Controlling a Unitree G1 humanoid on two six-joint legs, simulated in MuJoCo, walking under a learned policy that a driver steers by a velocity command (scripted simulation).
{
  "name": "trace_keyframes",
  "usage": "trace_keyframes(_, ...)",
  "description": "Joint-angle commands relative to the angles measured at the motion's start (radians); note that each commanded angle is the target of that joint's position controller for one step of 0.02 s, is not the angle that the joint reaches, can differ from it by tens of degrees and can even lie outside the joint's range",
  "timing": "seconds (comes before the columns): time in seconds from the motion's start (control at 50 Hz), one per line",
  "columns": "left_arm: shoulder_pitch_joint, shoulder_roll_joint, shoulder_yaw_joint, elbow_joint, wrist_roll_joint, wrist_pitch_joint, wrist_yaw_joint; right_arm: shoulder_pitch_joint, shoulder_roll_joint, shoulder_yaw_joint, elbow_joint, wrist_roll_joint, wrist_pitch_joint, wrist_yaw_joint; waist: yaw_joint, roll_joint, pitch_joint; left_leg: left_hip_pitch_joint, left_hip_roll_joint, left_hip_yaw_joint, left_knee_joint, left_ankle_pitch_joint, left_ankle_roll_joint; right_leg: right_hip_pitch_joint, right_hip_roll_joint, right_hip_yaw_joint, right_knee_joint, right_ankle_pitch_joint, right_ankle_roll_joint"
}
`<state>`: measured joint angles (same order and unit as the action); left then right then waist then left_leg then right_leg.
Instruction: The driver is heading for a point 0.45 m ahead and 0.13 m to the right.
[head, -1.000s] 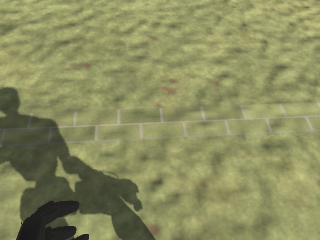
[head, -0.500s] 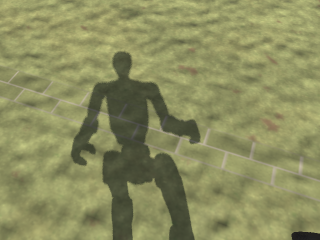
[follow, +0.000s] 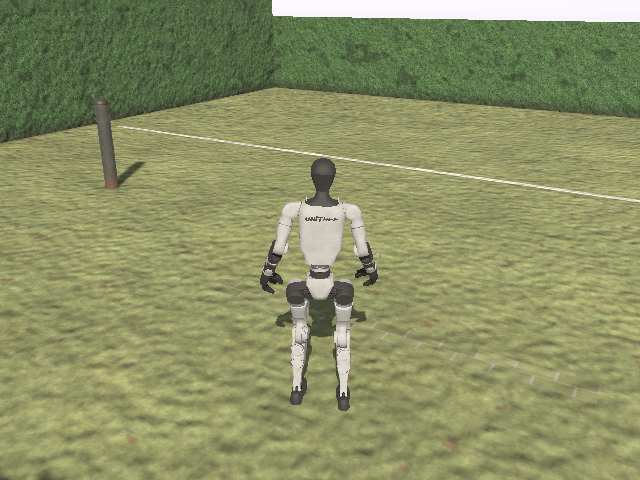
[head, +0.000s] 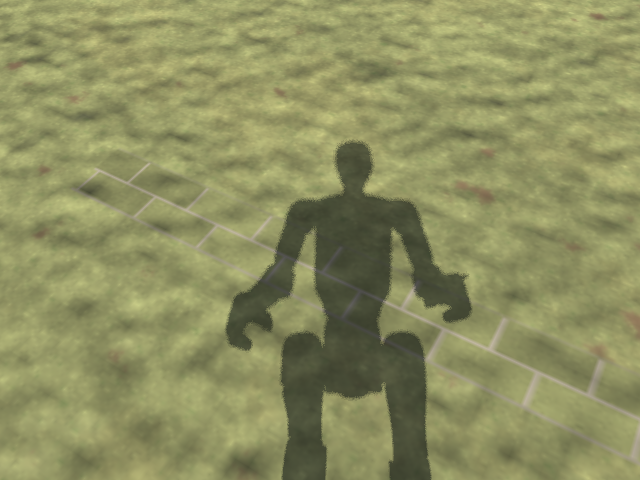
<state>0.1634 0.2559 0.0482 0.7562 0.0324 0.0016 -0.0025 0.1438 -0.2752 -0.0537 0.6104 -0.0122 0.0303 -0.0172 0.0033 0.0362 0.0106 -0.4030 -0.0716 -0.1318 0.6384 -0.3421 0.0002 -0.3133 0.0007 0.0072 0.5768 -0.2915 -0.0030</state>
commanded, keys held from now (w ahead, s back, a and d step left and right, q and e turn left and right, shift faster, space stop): no key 0.40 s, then w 0.30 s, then w+e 0.30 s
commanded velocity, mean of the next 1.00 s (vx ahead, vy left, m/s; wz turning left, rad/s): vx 0.19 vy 0.00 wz -0.03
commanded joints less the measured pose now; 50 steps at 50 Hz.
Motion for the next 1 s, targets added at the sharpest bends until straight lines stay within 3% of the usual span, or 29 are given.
trace_keyframes(0.02,-0.125,0.127,0.022,-0.099,-0.001,-0.027,0.008,0.006,-0.124,-0.043,-0.061,-0.002,-0.018,-0.006,-0.046,-0.223,-0.057,0.065,0.055,0.03,0.037,-0.042,-0.023,0.017,-0.256,0.28,-0.251,0.194,-0.177)
trace_keyframes(0.06,-0.104,0.127,0.019,-0.089,-0.024,-0.031,0.012,-0.002,-0.077,-0.031,-0.05,-0.01,-0.009,-0.003,-0.037,-0.211,-0.054,0.133,0.071,0.037,-0.076,0.087,-0.028,0.041,-0.195,0.201,-0.211,0.198,-0.118)
trace_keyframes(0.08,-0.075,0.119,0.016,-0.081,-0.023,-0.031,0.011,-0.001,-0.06,-0.025,-0.045,-0.009,-0.008,0.002,-0.033,-0.192,-0.057,0.177,0.074,0.037,-0.117,0.153,-0.025,0.04,-0.168,0.17,-0.195,0.194,-0.095)
trace_keyframes(0.12,-0.026,0.101,0.009,-0.079,-0.015,-0.037,0.002,0.003,-0.079,-0.025,-0.049,-0.006,-0.006,0.004,-0.01,-0.148,-0.069,0.235,0.104,0.008,-0.128,0.296,-0.008,0.025,-0.124,0.14,-0.162,0.125,-0.057)
trace_keyframes(0.14,0.007,0.106,0.01,-0.083,-0.015,-0.038,-0.003,0.007,-0.11,-0.035,-0.031,0.0,-0.004,0.005,0.021,-0.075,-0.068,0.213,0.094,0.006,-0.102,0.248,0.014,0.023,-0.092,0.103,-0.169,0.089,-0.039)
trace_keyframes(0.16,-0.019,0.119,0.012,-0.082,-0.016,-0.037,-0.003,0.021,-0.085,-0.033,-0.03,0.0,-0.006,0.008,-0.008,-0.089,-0.061,0.183,0.087,0.005,-0.12,0.208,0.019,0.044,-0.087,0.085,-0.15,0.06,-0.032)
trace_keyframes(0.18,-0.035,0.106,0.009,-0.09,-0.018,-0.034,-0.003,0.025,-0.071,-0.028,-0.021,-0.005,-0.008,0.009,-0.006,-0.076,-0.053,0.173,0.093,-0.002,-0.137,0.2,0.017,0.042,-0.081,0.073,-0.14,0.045,-0.031)
trace_keyframes(0.24,-0.025,0.089,0.005,-0.095,-0.017,-0.024,0.001,0.015,-0.072,-0.027,-0.013,-0.006,-0.019,0.008,0.01,-0.018,-0.037,0.15,0.099,-0.014,-0.151,0.208,0.016,0.05,-0.067,0.053,-0.117,0.047,-0.029)
trace_keyframes(0.32,-0.019,0.078,0.002,-0.095,-0.017,-0.022,0.001,0.026,-0.065,-0.024,-0.003,-0.004,-0.028,0.003,0.011,0.001,-0.035,0.138,0.104,-0.023,-0.159,0.194,0.014,0.061,-0.056,0.041,-0.101,0.057,-0.025)
trace_keyframes(0.4,-0.015,0.071,0.002,-0.09,-0.018,-0.023,0.001,0.038,-0.059,-0.022,0.005,-0.004,-0.031,-0.003,0.006,-0.009,-0.034,0.146,0.103,-0.023,-0.154,0.196,0.013,0.056,-0.052,0.037,-0.099,0.065,-0.021)
trace_keyframes(0.42,-0.002,0.066,0.001,-0.084,-0.017,-0.022,0.002,0.053,-0.053,-0.02,0.012,-0.005,-0.029,-0.005,0.005,-0.015,-0.053,0.154,0.094,-0.013,-0.156,0.112,0.015,0.059,-0.044,0.031,-0.107,-0.018,-0.023)
trace_keyframes(0.46,0.013,0.093,0.01,-0.078,-0.027,-0.017,0.007,0.073,-0.067,-0.025,0.017,0.002,-0.027,-0.01,0.003,-0.045,-0.011,0.098,0.059,0.021,-0.133,-0.174,0.034,0.019,-0.034,0.041,-0.12,-0.269,-0.051)
trace_keyframes(0.5,0.039,0.107,0.016,-0.077,-0.038,-0.023,0.015,0.078,-0.062,-0.024,0.01,0.012,-0.044,-0.01,0.009,-0.075,0.066,0.007,0.053,0.04,-0.1,-0.288,0.049,-0.019,-0.074,0.114,-0.166,-0.441,-0.096)
trace_keyframes(0.56,0.11,0.148,0.029,-0.054,-0.045,-0.044,0.016,0.063,-0.015,-0.016,0.0,0.029,-0.092,0.005,0.018,-0.182,0.081,-0.072,0.04,0.131,0.064,-0.127,0.041,0.048,-0.231,0.355,-0.288,-0.544,-0.192)
trace_keyframes(0.58,0.112,0.161,0.032,-0.051,-0.048,-0.045,0.015,0.055,-0.015,-0.017,-0.002,0.035,-0.103,0.01,0.015,-0.199,0.095,-0.068,0.05,0.145,0.081,-0.09,0.048,0.037,-0.273,0.411,-0.319,-0.54,-0.217)
trace_keyframes(0.62,0.068,0.151,0.028,-0.062,-0.054,-0.043,0.007,0.102,-0.012,-0.018,0.013,0.036,-0.119,0.02,-0.023,-0.204,0.101,0.085,0.058,0.143,-0.025,-0.077,0.081,-0.06,-0.245,0.352,-0.292,-0.439,-0.193)
trace_keyframes(0.64,0.013,0.125,0.019,-0.079,-0.056,-0.043,0.003,0.18,-0.025,-0.026,0.042,0.033,-0.123,0.025,-0.066,-0.184,0.083,0.215,0.065,0.117,-0.102,-0.055,0.098,-0.13,-0.185,0.255,-0.222,-0.351,-0.148)
trace_keyframes(0.66,-0.037,0.071,0.003,-0.11,-0.057,-0.052,0.003,0.261,-0.083,-0.044,0.069,0.028,-0.129,0.025,-0.09,-0.048,0.071,0.301,0.142,-0.058,-0.201,-0.128,0.142,-0.216,-0.072,0.099,-0.028,-0.214,-0.077)
trace_keyframes(0.68,-0.064,0.056,0.001,-0.145,-0.057,-0.076,0.006,0.356,-0.176,-0.072,0.092,0.028,-0.132,0.034,-0.106,0.208,0.039,0.449,0.303,-0.379,-0.339,-0.125,0.239,-0.373,0.039,-0.052,0.292,-0.107,-0.008)
trace_keyframes(0.7,-0.085,0.11,0.015,-0.16,-0.061,-0.096,0.009,0.405,-0.169,-0.067,0.09,0.02,-0.135,0.037,-0.136,0.237,0.036,0.545,0.416,-0.58,-0.4,0.011,0.328,-0.553,0.035,0.033,0.507,-0.272,-0.006)
trace_keyframes(0.72,-0.049,0.127,0.024,-0.146,-0.077,-0.103,0.004,0.39,-0.136,-0.056,0.088,0.012,-0.138,0.032,-0.103,0.139,0.037,0.597,0.428,-0.521,-0.362,0.084,0.321,-0.638,-0.005,0.074,0.628,-0.264,-0.029)
trace_keyframes(0.76,-0.038,0.09,0.013,-0.128,-0.074,-0.098,-0.009,0.348,-0.098,-0.043,0.082,0.01,-0.133,0.024,-0.08,0.03,0.026,0.604,0.391,-0.334,-0.364,0.193,0.262,-0.685,-0.057,0.089,0.646,-0.12,-0.06)
trace_keyframes(0.8,-0.049,0.069,0.012,-0.123,-0.071,-0.085,-0.028,0.303,-0.052,-0.025,0.086,0.006,-0.121,0.018,-0.059,0.052,0.044,0.515,0.337,-0.167,-0.422,0.273,0.202,-0.605,-0.079,0.086,0.548,-0.016,-0.051)
trace_keyframes(0.82,-0.052,0.054,0.007,-0.12,-0.07,-0.078,-0.036,0.294,-0.05,-0.024,0.09,0.006,-0.119,0.014,-0.058,0.06,0.051,0.481,0.316,-0.099,-0.444,0.302,0.189,-0.575,-0.071,0.064,0.501,0.03,-0.037)
trace_keyframes(0.9,-0.149,0.021,-0.013,-0.154,-0.056,-0.073,-0.053,0.259,-0.119,-0.036,0.106,0.012,-0.121,-0.002,-0.072,0.049,0.069,0.347,0.274,0.092,-0.492,0.35,0.155,-0.405,-0.055,-0.006,0.208,0.235,-0.002)
trace_keyframes(0.96,-0.195,0.049,-0.008,-0.182,-0.059,-0.07,-0.06,0.273,-0.155,-0.046,0.136,0.027,-0.124,-0.002,-0.075,0.065,0.082,0.348,0.311,0.14,-0.502,0.377,0.144,-0.313,-0.044,-0.034,0.099,0.273,-0.027)
trace_keyframes(1.0,-0.193,0.079,0.004,-0.196,-0.058,-0.069,-0.065,0.258,-0.166,-0.05,0.145,0.032,-0.119,-0.001,-0.051,0.061,0.076,0.403,0.327,0.181,-0.439,0.592,0.124,-0.276,-0.019,-0.055,0.059,0.235,-0.069)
